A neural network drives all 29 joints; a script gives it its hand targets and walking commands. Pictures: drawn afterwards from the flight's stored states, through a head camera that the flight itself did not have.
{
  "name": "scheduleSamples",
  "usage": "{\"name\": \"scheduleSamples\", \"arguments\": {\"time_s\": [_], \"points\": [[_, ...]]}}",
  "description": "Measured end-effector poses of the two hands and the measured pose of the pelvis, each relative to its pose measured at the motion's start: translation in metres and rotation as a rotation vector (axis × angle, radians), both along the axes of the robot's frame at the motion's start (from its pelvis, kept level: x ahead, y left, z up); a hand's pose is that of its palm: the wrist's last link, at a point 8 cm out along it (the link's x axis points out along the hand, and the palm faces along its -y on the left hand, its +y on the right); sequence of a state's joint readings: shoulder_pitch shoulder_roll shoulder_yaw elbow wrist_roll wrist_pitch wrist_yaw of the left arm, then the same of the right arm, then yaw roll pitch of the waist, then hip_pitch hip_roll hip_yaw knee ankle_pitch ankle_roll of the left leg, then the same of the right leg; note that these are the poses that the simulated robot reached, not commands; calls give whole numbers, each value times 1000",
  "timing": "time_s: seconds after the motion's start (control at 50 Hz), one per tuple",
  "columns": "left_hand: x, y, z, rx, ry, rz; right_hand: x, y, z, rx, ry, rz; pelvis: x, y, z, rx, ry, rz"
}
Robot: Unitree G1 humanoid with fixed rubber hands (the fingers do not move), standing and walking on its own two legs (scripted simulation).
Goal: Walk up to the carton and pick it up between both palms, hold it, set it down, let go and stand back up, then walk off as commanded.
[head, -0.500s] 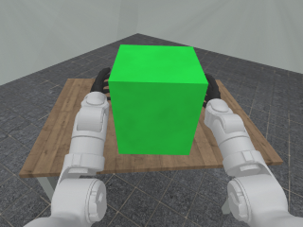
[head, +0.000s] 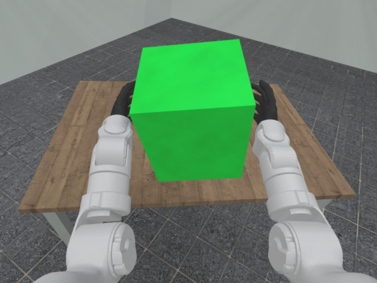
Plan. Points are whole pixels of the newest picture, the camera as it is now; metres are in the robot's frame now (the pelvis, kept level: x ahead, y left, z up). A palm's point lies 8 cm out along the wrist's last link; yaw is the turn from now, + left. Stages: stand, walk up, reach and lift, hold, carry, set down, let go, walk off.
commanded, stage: set down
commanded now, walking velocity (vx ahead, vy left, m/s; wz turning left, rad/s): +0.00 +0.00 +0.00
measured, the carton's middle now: (195, 116) +0.45 +0.00 +0.15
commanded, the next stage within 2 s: none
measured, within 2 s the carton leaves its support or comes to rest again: neither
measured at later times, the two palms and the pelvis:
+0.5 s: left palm (126, 119) +0.41 +0.15 +0.16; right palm (263, 124) +0.41 -0.15 +0.17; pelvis +0.01 +0.00 +0.00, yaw +0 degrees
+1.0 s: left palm (134, 130) +0.42 +0.14 +0.12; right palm (263, 132) +0.41 -0.16 +0.14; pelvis +0.01 +0.00 +0.00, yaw +0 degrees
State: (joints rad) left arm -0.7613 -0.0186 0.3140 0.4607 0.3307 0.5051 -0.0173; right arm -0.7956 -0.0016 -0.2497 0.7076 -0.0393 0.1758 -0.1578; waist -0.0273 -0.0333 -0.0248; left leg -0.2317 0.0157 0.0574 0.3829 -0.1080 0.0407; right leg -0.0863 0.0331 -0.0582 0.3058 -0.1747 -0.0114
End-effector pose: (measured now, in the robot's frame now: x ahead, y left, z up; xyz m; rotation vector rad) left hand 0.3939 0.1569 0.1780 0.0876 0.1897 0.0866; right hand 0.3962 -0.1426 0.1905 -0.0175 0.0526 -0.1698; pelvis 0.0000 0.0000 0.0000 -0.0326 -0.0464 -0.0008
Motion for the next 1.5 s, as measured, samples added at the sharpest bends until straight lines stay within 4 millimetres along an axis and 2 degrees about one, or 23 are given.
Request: {"name": "scheduleSamples", "arguments": {"time_s": [0.1, 0.22, 0.48, 1.0, 1.5], "points": [[12, 0, -16, 3, 9, -5, 10, 0, -16, -3, 7, -4, 3, 1, 0, 0, 4, 0], [20, -3, -14, -1, -27, -7, 16, -3, -18, -3, -32, -11, 9, 1, 1, 0, 12, 0], [19, -5, -18, -6, -23, -14, 13, -5, -23, -15, -29, -15, 8, 2, 1, -1, 11, 0], [28, -16, -58, -7, 41, -45, 17, -16, -52, -21, 26, -40, 15, 0, 2, 3, 24, 0], [41, -16, -81, -28, 60, -50, 29, -14, -68, -28, 46, -51, 28, 2, 2, 7, 43, 2]]}}
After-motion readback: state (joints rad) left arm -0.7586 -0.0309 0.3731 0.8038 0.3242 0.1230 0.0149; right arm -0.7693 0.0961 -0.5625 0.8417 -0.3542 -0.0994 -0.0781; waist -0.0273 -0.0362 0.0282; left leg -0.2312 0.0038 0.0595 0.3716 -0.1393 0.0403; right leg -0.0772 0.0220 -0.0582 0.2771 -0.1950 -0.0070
